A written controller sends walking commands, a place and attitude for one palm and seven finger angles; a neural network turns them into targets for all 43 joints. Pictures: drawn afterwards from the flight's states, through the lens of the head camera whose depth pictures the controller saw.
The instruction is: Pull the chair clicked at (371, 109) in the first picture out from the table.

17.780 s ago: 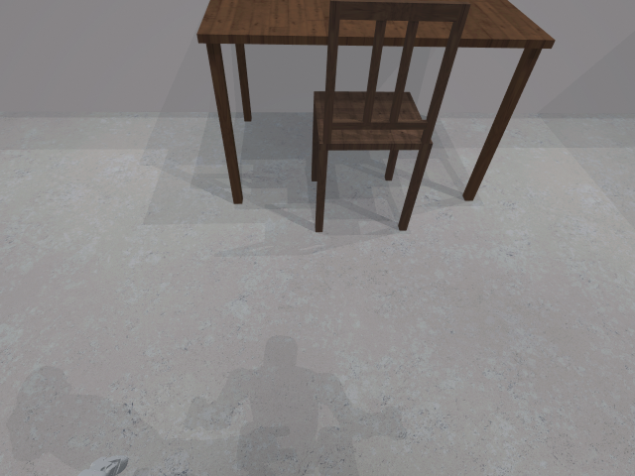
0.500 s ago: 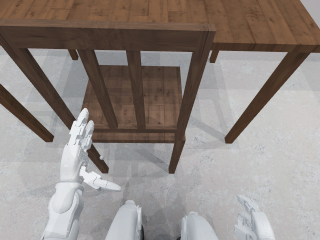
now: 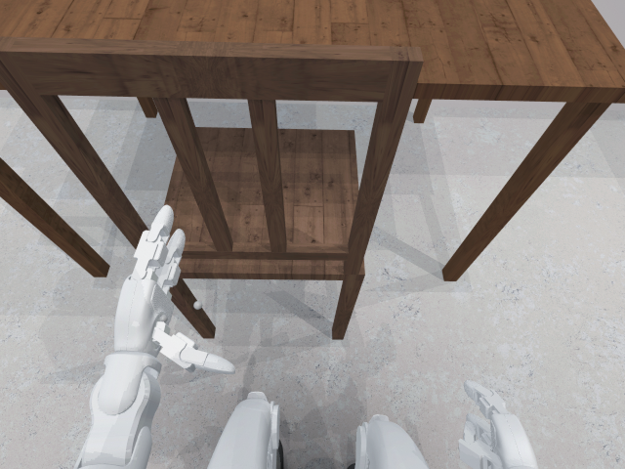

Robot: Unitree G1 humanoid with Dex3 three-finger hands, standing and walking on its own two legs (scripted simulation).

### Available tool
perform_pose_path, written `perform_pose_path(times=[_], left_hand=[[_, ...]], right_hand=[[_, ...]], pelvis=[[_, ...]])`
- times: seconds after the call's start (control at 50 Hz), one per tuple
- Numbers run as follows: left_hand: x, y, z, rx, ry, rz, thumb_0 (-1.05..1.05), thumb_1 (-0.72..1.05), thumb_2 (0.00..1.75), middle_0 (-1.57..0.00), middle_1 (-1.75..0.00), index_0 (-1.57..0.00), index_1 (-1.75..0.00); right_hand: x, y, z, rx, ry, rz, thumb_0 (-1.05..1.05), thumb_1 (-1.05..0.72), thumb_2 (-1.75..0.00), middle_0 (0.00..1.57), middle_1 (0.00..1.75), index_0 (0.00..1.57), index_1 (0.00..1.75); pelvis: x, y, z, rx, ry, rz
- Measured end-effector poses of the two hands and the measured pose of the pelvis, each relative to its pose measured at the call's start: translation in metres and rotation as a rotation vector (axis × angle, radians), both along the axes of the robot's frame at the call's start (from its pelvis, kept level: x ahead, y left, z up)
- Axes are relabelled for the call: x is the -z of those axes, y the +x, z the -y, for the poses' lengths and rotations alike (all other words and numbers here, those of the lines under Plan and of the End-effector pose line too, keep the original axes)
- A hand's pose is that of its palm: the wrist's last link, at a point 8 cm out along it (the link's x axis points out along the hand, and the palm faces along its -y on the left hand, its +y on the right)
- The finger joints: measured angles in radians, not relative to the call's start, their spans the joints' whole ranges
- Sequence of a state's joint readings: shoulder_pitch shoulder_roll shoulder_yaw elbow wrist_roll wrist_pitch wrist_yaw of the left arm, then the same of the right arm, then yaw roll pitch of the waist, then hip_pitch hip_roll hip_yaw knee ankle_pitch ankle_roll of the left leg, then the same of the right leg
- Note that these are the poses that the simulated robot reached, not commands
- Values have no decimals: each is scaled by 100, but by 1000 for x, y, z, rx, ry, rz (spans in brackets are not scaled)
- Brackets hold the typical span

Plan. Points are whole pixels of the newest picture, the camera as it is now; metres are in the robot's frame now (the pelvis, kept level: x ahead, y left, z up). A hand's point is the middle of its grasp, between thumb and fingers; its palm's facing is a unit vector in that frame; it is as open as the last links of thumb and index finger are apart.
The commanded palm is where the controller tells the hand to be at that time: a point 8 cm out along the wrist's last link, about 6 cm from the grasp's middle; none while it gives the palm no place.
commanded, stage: aim the fingers beside a spindle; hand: left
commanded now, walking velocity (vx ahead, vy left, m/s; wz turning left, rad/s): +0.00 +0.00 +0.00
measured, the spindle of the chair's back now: (203, 189) +0.46 +0.17 +0.05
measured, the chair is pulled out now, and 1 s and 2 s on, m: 0.00 0.00 0.00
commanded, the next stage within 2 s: none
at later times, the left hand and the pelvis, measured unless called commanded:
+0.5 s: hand (214, 316) +0.30 +0.14 +0.00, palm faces -0.03 -1.00 +0.01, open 17.0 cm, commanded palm +0.28 +0.20 +0.02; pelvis +0.00 +0.00 +0.00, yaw +0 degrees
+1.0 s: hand (191, 296) +0.30 +0.16 +0.05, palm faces +0.06 -1.00 -0.07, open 16.9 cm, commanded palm +0.28 +0.20 +0.02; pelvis +0.00 +0.00 +0.00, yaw +0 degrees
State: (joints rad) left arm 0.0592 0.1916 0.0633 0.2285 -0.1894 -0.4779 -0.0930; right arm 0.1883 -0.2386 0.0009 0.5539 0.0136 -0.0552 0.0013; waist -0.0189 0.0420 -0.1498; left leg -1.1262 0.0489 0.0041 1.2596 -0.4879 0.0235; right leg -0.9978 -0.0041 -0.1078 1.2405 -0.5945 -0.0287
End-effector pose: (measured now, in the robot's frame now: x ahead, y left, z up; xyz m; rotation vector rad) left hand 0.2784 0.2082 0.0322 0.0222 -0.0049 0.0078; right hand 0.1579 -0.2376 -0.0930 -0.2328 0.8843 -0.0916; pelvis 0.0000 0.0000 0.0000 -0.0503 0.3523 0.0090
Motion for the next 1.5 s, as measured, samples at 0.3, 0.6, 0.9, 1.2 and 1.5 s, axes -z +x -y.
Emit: perform_pose_path(times=[0.3, 0.6, 0.9, 1.2, 1.5], left_hand=[[-7, -7, -6, -50, 34, 50, -2, -50, 30, -7, -8, -7, -8], [-4, 4, 4, -15, 13, 42, -2, -50, 30, -7, -8, -7, -8], [9, -11, 17, 18, -15, -19, -2, -50, 30, -6, -8, -6, -8], [25, -15, 19, 35, -38, -117, -2, -50, 30, -6, -8, -6, -8], [40, -1, 20, 59, -46, -171, -2, -50, 30, -6, -8, -6, -8]], right_hand=[[1, 3, 1, -10, 1, 12, 1, -90, -90, 20, 30, 20, 29], [-1, -1, 6, 11, -22, 11, 1, -90, -90, 20, 30, 20, 29], [-3, 3, 3, 8, -25, 22, 1, -90, -90, 20, 30, 20, 29], [-5, 5, 1, 9, -9, 27, 1, -90, -90, 20, 30, 20, 29], [1, 0, 5, 16, -9, 4, 1, -90, -90, 20, 30, 20, 29]], pelvis=[[2, -2, 4, 1, 3, 5], [2, -1, 2, 6, 2, -1], [2, 1, 0, 5, 3, -4], [1, 1, 1, 5, 3, -4], [4, -1, 2, 2, 0, -12]])
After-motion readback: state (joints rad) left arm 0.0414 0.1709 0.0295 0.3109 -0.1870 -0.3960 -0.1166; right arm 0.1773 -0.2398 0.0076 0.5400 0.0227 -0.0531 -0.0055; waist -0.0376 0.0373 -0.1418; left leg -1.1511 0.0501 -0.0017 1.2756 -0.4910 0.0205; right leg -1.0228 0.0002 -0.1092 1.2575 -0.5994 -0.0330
